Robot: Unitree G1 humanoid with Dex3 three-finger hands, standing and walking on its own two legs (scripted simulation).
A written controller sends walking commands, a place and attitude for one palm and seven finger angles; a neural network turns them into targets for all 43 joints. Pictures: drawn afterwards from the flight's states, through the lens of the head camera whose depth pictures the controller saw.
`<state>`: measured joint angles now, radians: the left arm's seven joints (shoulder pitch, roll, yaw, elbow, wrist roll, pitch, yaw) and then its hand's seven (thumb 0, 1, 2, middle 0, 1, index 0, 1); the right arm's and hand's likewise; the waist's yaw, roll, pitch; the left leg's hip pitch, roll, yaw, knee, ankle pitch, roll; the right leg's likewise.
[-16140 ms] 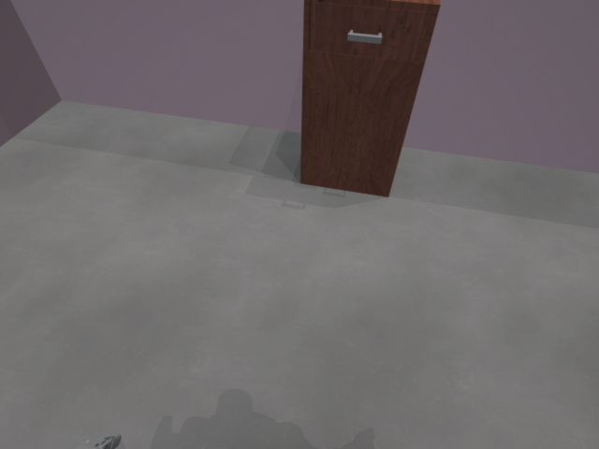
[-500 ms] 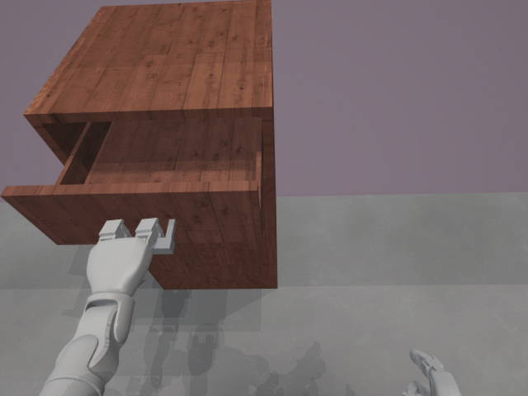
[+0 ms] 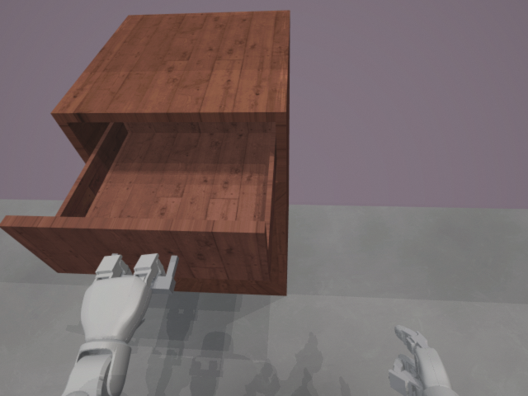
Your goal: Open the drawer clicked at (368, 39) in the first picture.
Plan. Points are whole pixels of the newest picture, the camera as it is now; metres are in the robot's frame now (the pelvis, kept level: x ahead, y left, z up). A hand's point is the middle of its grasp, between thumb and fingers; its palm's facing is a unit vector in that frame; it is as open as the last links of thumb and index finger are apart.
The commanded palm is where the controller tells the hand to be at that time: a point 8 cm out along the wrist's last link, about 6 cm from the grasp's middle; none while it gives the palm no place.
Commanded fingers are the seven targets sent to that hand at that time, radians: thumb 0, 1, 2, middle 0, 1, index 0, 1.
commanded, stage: pull the drawer open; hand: left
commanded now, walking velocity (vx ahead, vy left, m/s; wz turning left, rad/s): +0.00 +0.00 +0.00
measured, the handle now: (140, 272) +0.29 +0.24 +0.01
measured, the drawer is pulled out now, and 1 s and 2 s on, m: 0.24 0.30 0.30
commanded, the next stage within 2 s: open the thumb to release the handle in 0.82 s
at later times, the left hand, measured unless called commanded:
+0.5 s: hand (124, 349) +0.18 +0.23 -0.01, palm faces +0.00 -0.07 -1.00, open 5.5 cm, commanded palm +0.15 +0.24 +0.04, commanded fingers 0.00 0.90 0.90 -0.40 -1.35 -0.40 -1.35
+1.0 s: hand (121, 352) +0.17 +0.23 -0.01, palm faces +0.01 -0.07 -1.00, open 5.6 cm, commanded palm +0.15 +0.23 +0.04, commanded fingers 0.00 0.55 0.75 -0.38 -1.31 -0.38 -1.31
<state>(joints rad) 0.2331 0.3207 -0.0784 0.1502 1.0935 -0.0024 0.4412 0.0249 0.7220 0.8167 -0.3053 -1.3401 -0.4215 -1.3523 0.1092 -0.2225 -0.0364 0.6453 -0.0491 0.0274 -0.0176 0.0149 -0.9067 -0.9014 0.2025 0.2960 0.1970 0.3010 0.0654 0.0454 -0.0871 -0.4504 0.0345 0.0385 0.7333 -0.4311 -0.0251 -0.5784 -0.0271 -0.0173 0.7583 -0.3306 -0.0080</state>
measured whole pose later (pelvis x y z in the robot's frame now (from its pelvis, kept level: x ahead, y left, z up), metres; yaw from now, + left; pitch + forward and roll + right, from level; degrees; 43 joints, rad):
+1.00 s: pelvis +0.00 +0.00 -0.02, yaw -1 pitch +11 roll +1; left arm 0.58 0.36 -0.03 -0.13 1.08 -0.05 0.53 0.02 0.73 0.78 -0.31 -1.32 -0.39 -1.31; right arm 0.12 -0.24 -0.04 0.58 -0.08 0.05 0.02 0.02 -0.91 -0.90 0.20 0.30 0.20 0.30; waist 0.06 0.03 -0.11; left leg -0.55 0.05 0.05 0.87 -0.51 -0.02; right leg -0.69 -0.02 0.00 0.89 -0.39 -0.01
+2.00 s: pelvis -0.02 -0.01 -0.01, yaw +1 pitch +6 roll +1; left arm 0.36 0.34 -0.08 0.01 1.06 0.01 0.44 0.00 -0.49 0.30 -0.32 -1.21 -0.38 -1.24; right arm 0.10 -0.22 -0.02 0.65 -0.05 0.03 -0.05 0.02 -0.91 -0.90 0.20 0.30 0.20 0.30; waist 0.08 0.05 -0.06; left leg -0.46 0.03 0.02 0.78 -0.43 -0.03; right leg -0.58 -0.03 -0.02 0.80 -0.33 -0.02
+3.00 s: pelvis +0.00 +0.01 +0.03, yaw +1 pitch -3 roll +0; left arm 0.32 0.48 -0.03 -0.41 0.90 0.13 0.07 0.00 -0.49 0.30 -0.32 -1.20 -0.33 -1.20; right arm 0.06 -0.25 0.04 0.63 -0.01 0.09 -0.01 0.02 -0.91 -0.90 0.20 0.30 0.20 0.30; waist 0.13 0.11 0.02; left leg -0.07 0.02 0.03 0.40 -0.28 -0.01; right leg -0.18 -0.03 -0.03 0.42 -0.19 0.01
